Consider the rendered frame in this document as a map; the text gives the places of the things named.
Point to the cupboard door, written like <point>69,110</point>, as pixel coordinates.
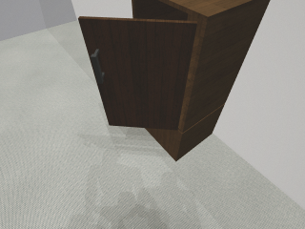
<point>146,64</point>

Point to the handle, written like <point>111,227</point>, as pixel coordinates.
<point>96,66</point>

